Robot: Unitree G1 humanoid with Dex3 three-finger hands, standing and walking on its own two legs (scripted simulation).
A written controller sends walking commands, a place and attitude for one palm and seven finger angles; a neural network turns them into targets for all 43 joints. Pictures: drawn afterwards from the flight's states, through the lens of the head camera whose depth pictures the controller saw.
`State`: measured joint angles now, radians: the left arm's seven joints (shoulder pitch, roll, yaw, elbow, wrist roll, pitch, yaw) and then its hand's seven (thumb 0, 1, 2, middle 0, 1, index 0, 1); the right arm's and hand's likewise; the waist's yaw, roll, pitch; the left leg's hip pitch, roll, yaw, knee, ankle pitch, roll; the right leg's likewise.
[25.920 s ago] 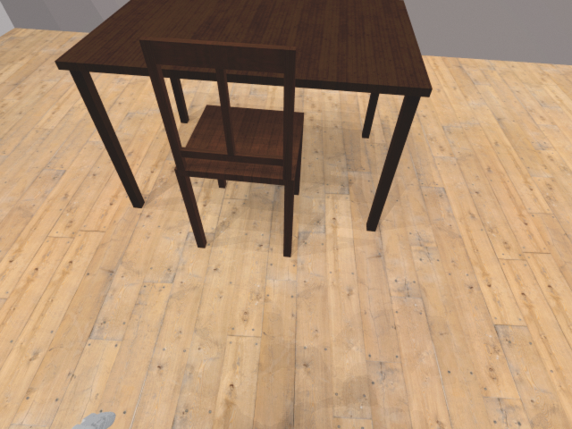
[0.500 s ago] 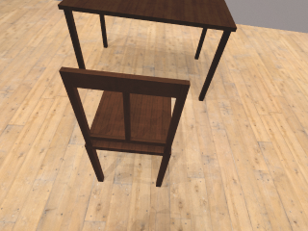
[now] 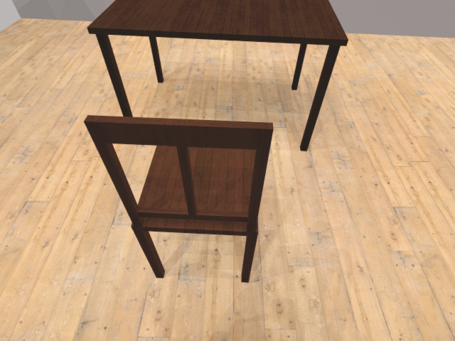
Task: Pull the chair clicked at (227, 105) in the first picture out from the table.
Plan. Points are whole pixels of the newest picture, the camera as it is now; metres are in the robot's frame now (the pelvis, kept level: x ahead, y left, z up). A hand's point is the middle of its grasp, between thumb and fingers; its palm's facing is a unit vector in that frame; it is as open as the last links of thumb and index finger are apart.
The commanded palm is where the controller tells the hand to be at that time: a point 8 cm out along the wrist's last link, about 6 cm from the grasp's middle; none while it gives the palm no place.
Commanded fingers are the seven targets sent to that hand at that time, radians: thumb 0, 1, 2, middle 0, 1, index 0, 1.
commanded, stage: let the arm hang, fingers relaxed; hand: left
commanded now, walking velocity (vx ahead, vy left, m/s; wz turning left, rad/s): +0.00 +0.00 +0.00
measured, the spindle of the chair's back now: (188, 182) +0.50 +0.14 -0.09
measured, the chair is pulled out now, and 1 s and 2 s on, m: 0.68 0.68 0.68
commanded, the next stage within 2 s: look to check the result in 0.24 s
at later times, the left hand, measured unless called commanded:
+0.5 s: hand out of the picture -0.01 +0.16 -0.17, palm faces +0.05 -0.98 -0.19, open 7.4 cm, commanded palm none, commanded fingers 0.00 0.90 0.90 -0.20 -0.30 -0.20 -0.30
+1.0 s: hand out of the picture +0.01 +0.15 -0.17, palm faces +0.04 -0.98 -0.17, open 7.4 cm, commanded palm none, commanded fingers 0.00 0.90 0.90 -0.20 -0.30 -0.20 -0.30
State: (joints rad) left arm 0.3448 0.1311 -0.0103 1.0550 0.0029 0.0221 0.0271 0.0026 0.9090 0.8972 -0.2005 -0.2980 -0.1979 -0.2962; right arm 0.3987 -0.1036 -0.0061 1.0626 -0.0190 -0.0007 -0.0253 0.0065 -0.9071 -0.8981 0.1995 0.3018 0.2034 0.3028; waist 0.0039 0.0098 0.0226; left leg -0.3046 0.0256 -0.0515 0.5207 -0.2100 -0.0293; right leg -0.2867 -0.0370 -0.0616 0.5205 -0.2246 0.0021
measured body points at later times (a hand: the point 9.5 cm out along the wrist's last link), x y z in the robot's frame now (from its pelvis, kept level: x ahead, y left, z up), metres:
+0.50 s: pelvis +0.01 +0.00 +0.00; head +0.03 +0.00 +0.45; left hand -0.01 +0.22 -0.16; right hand -0.01 -0.21 -0.16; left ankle +0.04 +0.14 -0.73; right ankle +0.03 -0.13 -0.73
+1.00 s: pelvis +0.01 -0.01 +0.00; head +0.03 -0.01 +0.45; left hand +0.01 +0.21 -0.16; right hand -0.01 -0.21 -0.16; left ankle +0.04 +0.14 -0.73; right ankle +0.03 -0.13 -0.73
